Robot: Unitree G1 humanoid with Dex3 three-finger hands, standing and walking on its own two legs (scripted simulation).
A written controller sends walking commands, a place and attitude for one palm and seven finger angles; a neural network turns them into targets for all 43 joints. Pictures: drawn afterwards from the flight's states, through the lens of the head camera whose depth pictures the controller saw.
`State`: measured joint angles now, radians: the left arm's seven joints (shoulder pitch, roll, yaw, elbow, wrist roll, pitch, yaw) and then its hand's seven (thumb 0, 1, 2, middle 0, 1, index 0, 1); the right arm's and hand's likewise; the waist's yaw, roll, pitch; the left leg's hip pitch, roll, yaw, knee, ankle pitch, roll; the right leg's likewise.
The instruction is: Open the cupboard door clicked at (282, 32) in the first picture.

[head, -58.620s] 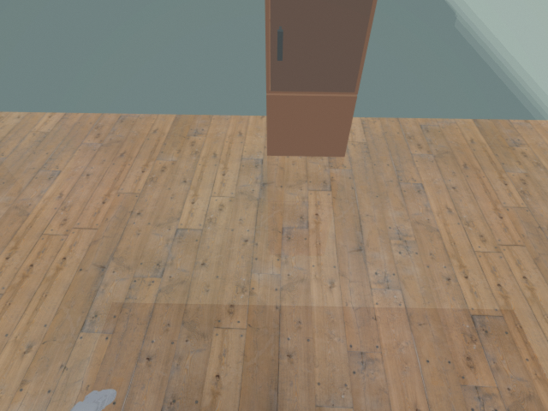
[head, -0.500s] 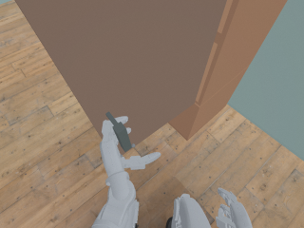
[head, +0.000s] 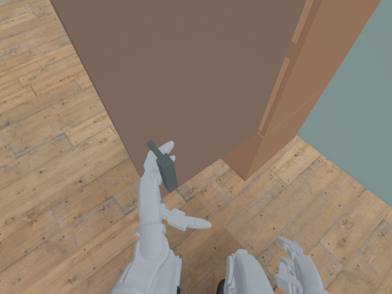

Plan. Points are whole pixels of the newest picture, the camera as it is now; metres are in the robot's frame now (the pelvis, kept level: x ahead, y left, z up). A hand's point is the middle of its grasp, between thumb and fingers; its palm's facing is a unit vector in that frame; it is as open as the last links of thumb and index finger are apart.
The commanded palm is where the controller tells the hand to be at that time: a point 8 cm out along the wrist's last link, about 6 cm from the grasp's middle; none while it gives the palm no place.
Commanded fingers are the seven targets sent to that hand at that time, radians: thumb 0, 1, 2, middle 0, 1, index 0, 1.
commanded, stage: slide the hand sideways off the handle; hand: left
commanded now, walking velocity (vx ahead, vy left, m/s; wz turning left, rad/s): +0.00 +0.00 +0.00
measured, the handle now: (162, 166) +0.36 +0.09 +0.02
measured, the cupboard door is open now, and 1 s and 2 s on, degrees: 86 89 89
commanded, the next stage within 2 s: draw the hand back to the body in 1.10 s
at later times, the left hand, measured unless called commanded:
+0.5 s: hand (172, 214) +0.27 +0.06 +0.02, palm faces -0.07 -1.00 +0.00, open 16.3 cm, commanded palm +0.23 +0.12 +0.01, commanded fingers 0.00 -0.50 0.30 -0.15 -0.30 -0.15 -0.30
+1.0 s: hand (140, 242) +0.22 +0.11 +0.01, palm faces -0.03 -1.00 -0.01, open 16.3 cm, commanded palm +0.18 +0.17 +0.01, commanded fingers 0.00 -0.50 0.30 -0.15 -0.30 -0.15 -0.30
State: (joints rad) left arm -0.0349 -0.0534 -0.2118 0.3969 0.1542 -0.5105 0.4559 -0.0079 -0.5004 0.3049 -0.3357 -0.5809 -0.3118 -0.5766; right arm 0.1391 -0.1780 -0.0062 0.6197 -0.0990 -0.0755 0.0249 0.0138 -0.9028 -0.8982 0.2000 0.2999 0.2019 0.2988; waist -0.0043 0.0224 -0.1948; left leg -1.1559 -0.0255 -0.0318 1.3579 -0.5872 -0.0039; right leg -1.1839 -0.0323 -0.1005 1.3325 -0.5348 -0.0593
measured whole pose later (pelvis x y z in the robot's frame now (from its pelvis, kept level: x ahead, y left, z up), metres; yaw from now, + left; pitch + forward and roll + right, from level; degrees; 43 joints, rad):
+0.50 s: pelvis +0.01 +0.01 -0.01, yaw -1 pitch +23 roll +0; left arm 0.24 0.01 -0.25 0.10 0.06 -0.50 0.15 -0.01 -0.50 0.30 -0.16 -0.31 -0.16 -0.31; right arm 0.18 -0.19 0.00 0.48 -0.04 -0.02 0.04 0.02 -0.90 -0.90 0.20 0.30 0.20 0.30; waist 0.01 0.01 -0.20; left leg -1.17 -0.02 0.00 1.41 -0.64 0.02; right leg -1.21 -0.03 -0.07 1.39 -0.58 -0.04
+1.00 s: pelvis +0.01 +0.00 -0.02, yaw -1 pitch +23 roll -1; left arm 0.51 0.11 -0.08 -0.09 -0.11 -0.53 -0.10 -0.01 -0.50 0.30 -0.15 -0.30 -0.15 -0.30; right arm 0.15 -0.20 -0.02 0.47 -0.02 -0.06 -0.01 0.02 -0.90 -0.90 0.20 0.30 0.20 0.30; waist 0.03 0.01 -0.20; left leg -1.21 -0.01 -0.04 1.48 -0.67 -0.01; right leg -1.25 -0.02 -0.10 1.45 -0.61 -0.06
